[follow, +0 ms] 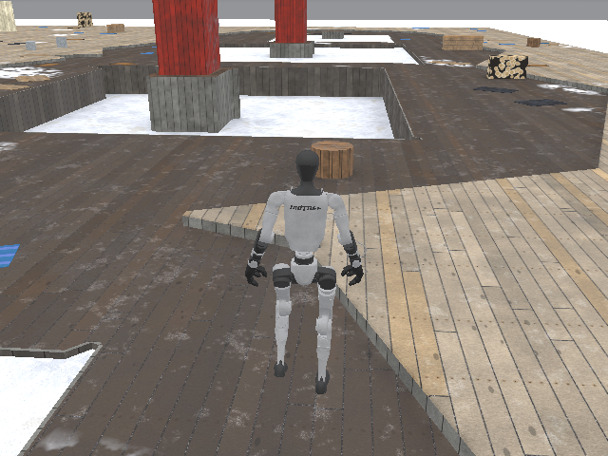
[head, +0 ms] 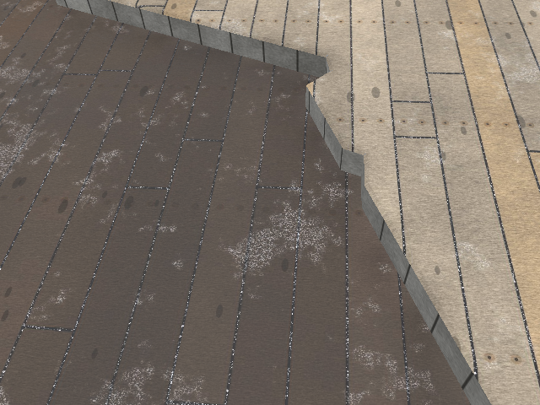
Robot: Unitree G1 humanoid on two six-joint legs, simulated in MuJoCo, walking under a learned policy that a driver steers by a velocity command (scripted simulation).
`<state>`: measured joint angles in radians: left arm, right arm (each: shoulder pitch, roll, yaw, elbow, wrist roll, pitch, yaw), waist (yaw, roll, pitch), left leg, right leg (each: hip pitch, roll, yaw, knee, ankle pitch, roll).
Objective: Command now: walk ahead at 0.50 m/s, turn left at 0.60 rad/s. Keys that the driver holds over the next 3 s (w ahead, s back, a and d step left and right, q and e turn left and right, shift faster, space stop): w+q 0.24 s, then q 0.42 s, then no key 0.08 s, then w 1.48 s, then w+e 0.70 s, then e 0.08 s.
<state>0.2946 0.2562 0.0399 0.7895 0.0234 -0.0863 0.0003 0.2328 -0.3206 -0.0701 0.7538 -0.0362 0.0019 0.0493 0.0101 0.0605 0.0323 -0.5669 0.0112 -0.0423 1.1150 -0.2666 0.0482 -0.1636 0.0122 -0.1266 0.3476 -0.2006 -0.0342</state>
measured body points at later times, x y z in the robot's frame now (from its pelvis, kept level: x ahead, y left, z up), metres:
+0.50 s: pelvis +0.23 +0.07 -0.01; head +0.28 +0.10 +0.44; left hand +0.28 +0.35 -0.13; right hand +0.42 -0.17 -0.12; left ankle +0.26 +0.12 -0.74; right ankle +0.27 -0.09 -0.66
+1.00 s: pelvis +0.37 +0.07 -0.01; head +0.39 +0.05 +0.44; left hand +0.33 +0.35 -0.11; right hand +0.56 -0.14 -0.14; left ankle +0.27 +0.13 -0.70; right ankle +0.40 -0.02 -0.74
